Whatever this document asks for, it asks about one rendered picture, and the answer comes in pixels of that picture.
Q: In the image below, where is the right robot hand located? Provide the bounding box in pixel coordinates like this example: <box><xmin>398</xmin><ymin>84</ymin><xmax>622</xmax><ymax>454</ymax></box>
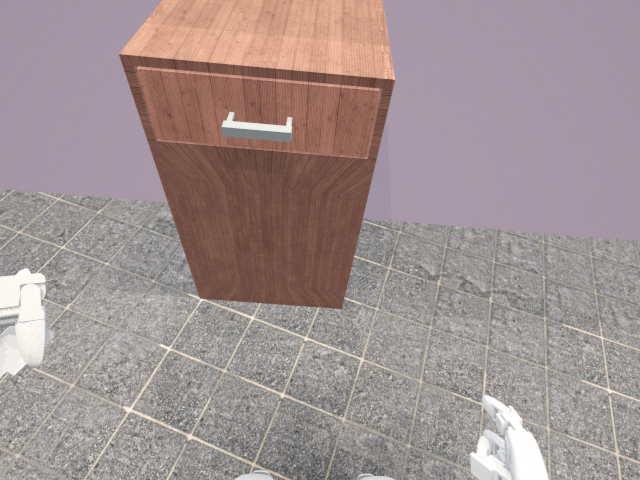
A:
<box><xmin>470</xmin><ymin>395</ymin><xmax>549</xmax><ymax>480</ymax></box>

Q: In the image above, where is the drawer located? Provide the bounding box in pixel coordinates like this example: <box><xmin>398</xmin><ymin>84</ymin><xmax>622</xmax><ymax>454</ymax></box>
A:
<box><xmin>137</xmin><ymin>66</ymin><xmax>379</xmax><ymax>157</ymax></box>

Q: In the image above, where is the left robot shin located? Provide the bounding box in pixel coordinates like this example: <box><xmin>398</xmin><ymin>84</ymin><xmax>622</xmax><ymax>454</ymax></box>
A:
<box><xmin>252</xmin><ymin>470</ymin><xmax>273</xmax><ymax>479</ymax></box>

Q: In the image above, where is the cabinet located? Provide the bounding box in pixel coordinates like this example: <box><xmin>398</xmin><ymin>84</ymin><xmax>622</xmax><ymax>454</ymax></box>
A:
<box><xmin>119</xmin><ymin>0</ymin><xmax>395</xmax><ymax>309</ymax></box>

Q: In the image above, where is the handle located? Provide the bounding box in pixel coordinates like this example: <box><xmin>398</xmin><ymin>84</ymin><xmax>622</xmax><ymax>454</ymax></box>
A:
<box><xmin>221</xmin><ymin>112</ymin><xmax>292</xmax><ymax>142</ymax></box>

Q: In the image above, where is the left robot hand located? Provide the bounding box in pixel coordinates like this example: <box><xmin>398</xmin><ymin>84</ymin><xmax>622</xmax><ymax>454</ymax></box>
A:
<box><xmin>0</xmin><ymin>268</ymin><xmax>54</xmax><ymax>377</ymax></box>

